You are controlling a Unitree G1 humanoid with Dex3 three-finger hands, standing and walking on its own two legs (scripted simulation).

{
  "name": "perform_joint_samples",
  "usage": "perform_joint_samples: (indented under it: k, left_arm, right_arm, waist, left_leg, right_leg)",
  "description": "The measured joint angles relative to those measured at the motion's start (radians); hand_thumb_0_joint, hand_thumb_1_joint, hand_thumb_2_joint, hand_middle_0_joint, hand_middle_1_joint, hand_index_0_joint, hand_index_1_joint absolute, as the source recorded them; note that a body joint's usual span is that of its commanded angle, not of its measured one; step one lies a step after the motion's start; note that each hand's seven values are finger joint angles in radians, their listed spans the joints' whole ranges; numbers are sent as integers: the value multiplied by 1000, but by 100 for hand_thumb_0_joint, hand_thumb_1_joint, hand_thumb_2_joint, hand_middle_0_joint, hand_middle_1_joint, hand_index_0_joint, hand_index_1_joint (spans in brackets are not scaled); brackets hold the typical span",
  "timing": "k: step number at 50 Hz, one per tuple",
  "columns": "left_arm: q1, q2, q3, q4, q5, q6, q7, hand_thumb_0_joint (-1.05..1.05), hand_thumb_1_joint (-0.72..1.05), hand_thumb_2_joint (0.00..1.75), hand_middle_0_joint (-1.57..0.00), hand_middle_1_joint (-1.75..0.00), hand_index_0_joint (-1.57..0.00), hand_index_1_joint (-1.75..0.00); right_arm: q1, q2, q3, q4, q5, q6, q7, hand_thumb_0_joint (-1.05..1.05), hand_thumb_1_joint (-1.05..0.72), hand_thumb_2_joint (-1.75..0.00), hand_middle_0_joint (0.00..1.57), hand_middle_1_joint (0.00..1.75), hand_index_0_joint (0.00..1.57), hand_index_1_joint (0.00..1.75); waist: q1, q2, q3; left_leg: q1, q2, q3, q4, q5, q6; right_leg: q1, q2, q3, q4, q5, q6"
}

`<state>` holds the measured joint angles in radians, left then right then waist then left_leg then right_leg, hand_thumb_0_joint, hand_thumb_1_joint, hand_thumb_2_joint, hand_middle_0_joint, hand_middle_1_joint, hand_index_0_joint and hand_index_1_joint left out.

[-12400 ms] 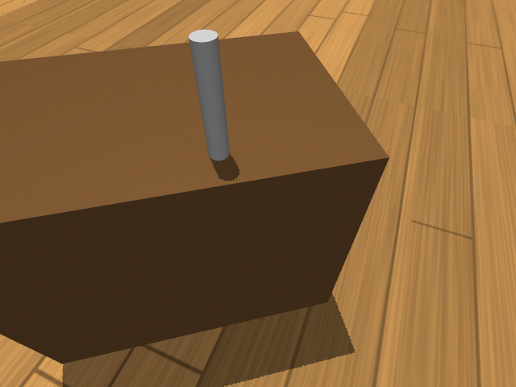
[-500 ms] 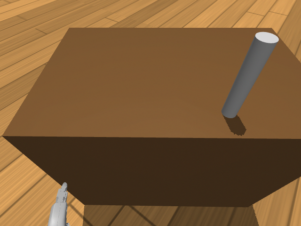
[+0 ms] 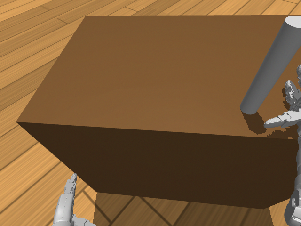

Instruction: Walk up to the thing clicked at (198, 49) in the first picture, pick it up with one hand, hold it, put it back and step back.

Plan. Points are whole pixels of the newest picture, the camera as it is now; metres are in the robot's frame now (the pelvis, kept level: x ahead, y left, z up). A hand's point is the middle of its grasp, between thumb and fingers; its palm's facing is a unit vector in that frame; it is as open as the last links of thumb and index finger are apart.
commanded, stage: close in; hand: right
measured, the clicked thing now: (267, 75) +0.43 -0.23 +0.17
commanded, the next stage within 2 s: close in 0.42 s
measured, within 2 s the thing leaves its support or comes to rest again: leaves its support in 1.74 s
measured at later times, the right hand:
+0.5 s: hand (260, 99) +0.41 -0.23 +0.12, palm faces +0.19 +0.98 +0.04, open 17.5 cm
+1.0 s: hand (251, 91) +0.43 -0.22 +0.12, palm faces +0.20 +0.98 +0.01, open 15.4 cm
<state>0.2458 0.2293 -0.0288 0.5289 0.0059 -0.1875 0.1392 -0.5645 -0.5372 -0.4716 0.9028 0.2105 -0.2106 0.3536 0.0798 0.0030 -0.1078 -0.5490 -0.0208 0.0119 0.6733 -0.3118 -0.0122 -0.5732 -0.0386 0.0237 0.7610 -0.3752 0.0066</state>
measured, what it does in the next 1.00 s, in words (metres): stands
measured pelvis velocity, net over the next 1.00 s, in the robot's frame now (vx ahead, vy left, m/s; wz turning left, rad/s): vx -0.02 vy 0.01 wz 0.01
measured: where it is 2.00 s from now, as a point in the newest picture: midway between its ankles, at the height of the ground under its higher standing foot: outside the picture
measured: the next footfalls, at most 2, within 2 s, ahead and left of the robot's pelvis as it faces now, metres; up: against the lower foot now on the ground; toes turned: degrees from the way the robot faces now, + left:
none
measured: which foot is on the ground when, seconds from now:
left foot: down 0.00-1.00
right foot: down 0.00-1.00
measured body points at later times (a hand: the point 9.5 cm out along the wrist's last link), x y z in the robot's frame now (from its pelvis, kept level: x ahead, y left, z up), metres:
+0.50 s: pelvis -0.02 +0.01 +0.00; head +0.01 -0.01 +0.45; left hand +0.14 +0.27 -0.05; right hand +0.39 -0.28 +0.12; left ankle +0.01 +0.13 -0.71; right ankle +0.00 -0.12 -0.71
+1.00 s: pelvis -0.02 +0.01 -0.01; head +0.03 +0.00 +0.44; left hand +0.12 +0.27 -0.06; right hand +0.42 -0.27 +0.12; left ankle +0.01 +0.13 -0.71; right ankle +0.00 -0.12 -0.71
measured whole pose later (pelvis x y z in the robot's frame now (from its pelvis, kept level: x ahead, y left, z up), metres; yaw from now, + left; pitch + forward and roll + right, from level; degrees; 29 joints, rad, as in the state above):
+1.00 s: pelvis -0.02 +0.01 -0.01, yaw +0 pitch +10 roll +1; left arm 0.33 0.23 0.04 0.40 -0.03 -0.11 0.05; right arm -0.68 -0.43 -0.37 0.88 0.14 -0.15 0.11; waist 0.09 0.01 -0.09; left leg -0.60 -0.01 -0.01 0.75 -0.32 -0.01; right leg -0.59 -0.03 0.01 0.78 -0.36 0.01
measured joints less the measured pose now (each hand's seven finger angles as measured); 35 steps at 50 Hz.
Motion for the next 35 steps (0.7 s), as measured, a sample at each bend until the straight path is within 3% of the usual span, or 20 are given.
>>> perform_joint_samples:
  k: [4,14,21,28,35]
  left_arm:
    - [28,3,20,-41,-13,-1,-18,-1,-54,5,-8,-7,-8,-6]
    - [61,-1,65,-44,-25,54,-58,-1,-53,4,-7,-6,-8,-5]
    - [54,16,64,-89,-35,66,-50,-1,-52,4,-7,-6,-7,-5]
    - [70,-10,66,-97,-32,67,-73,-1,-52,4,-6,-6,-7,-5]
    - [61,-21,59,-89,-31,83,-75,-1,-54,5,-7,-6,-6,-5]
  right_arm:
    - [22,56,42,-34,0,19,-41,-1,48,-5,5,4,4,4]
    - [21,103,60,-129,-16,46,-139,-1,51,-6,4,5,4,5]
    - [-17,128,86,-121,-27,54,-184,-1,53,-5,4,5,3,5]
    - [5,147,102,-117,-39,66,-225,-1,54,-5,4,5,4,5]
    - [-19,162,112,-148,-45,62,-250,-1,58,-2,16,7,16,7]
  waist:
    - [-11,-11,-22]
    - [-22,-6,33]
    - [-16,6,21]
    - [-16,0,4]
    - [-18,-5,34]
  left_leg:
    - [26,7,-3,-4,-4,-3]
    - [-1,12,-12,38,-6,-2]
    - [-1,11,-15,45,-3,1]
    - [0,11,-15,50,-6,3]
    - [-22,14,-14,75,-10,3]
  right_leg:
    - [30,7,-3,-12,0,-4]
    - [17,12,-13,6,8,-4]
    - [22,11,-15,3,15,0]
    - [26,11,-15,2,15,2]
    - [6,14,-13,21,15,2]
